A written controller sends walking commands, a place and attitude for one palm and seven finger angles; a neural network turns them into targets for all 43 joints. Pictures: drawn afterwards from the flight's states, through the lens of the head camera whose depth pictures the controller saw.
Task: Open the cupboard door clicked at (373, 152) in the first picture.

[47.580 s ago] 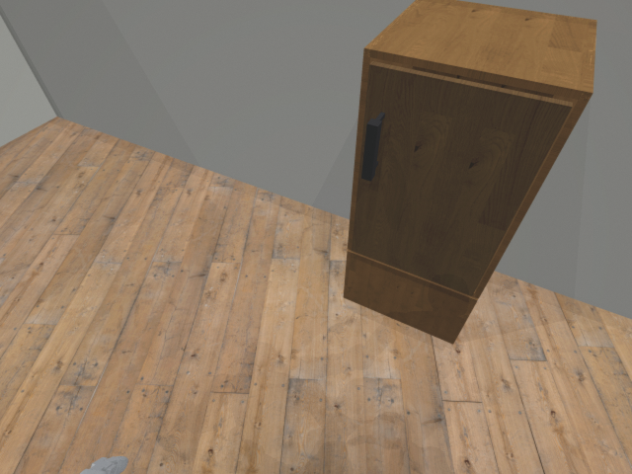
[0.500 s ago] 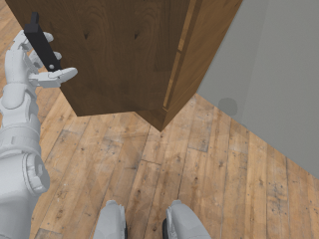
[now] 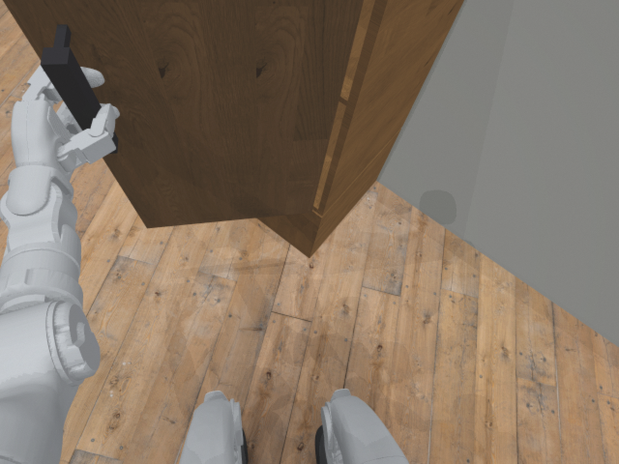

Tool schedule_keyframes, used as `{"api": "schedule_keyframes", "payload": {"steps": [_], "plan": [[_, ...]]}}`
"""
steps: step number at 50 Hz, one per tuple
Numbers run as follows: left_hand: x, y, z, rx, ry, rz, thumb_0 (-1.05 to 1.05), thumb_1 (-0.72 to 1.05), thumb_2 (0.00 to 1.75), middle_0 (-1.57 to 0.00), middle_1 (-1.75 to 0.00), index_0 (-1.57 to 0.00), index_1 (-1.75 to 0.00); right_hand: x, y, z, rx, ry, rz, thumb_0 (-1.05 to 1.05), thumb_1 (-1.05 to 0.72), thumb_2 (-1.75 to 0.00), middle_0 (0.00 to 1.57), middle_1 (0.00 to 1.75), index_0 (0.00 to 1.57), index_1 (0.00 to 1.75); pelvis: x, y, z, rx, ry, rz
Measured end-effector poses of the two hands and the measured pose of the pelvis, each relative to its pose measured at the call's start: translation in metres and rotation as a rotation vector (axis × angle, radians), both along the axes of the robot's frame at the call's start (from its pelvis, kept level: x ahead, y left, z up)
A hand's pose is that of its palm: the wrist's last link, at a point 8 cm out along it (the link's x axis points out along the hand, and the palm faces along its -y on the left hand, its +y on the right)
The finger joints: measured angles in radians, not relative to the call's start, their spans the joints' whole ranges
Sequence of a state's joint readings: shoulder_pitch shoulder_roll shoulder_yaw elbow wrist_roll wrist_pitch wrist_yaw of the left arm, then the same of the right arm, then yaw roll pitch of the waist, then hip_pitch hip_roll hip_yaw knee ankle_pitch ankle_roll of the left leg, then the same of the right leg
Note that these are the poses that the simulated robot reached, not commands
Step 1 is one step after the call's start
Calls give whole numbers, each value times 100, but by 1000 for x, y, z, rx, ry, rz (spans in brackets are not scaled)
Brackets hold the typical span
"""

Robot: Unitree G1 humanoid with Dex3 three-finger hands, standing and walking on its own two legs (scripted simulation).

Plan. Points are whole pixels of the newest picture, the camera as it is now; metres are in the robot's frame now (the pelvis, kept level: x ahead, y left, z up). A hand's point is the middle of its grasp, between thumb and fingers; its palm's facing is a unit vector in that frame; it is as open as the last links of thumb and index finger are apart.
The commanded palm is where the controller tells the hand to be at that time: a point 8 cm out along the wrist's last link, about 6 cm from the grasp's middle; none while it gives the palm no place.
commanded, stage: pull the door open along its arc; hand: left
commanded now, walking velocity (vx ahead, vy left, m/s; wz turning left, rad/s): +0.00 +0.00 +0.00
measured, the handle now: (87, 94) +0.57 +0.23 +0.07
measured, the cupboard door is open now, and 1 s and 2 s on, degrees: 47 91 92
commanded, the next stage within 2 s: open thumb and fingers to let go in 0.84 s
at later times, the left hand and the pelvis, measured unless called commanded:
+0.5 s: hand (144, 216) +0.40 +0.15 +0.07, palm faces +0.27 -0.96 +0.08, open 6.5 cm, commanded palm +0.32 +0.21 +0.07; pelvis +0.02 +0.00 +0.03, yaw +1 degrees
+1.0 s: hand (238, 283) +0.31 +0.06 +0.07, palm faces +0.46 -0.89 -0.03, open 6.5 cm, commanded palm +0.27 +0.10 +0.07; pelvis +0.03 -0.05 +0.03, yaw +6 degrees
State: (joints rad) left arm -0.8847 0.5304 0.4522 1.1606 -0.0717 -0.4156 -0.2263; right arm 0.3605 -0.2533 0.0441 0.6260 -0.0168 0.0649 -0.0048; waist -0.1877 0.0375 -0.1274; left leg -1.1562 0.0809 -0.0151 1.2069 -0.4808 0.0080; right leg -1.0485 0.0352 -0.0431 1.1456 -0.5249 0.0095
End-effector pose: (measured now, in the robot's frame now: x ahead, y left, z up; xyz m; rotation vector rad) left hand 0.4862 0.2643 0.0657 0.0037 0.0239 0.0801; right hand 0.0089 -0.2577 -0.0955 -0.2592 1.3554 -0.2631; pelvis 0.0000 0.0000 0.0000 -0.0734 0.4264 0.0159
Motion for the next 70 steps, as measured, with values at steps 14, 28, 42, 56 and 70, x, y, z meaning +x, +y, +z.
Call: {"api": "schedule_keyframes", "payload": {"steps": [14,28,42,56,70], "plan": [[-36,-13,-1,-5,-18,8,1,68,77,-29,-132,-30,-131,14,1,6,46,-26,-9,0,-91,-90,21,30,20,30,9,-1,12,16,-30,-5],[-149,-85,-1,-72,-33,269,2,64,74,-29,-129,-32,-127,136,19,24,131,-333,177,0,-91,-90,20,30,20,30,24,-6,27,47,-112,3],[-211,-153,5,-16,19,368,2,58,68,-32,-128,-34,-132,212,33,42,193,-529,304,0,-91,-90,20,30,20,30,30,-37,31,78,-177,43],[-213,-168,4,29,5,411,2,58,75,-34,-131,-33,-132,177,-9,12,157,-422,292,1,-91,-90,20,30,20,30,23,-57,25,101,-164,72],[-214,-167,3,12,-13,391,1,-12,46,-32,-124,-32,-124,157,-12,12,151,-419,263,1,-91,-90,20,30,20,30,11,-53,25,96,-172,64]]}}
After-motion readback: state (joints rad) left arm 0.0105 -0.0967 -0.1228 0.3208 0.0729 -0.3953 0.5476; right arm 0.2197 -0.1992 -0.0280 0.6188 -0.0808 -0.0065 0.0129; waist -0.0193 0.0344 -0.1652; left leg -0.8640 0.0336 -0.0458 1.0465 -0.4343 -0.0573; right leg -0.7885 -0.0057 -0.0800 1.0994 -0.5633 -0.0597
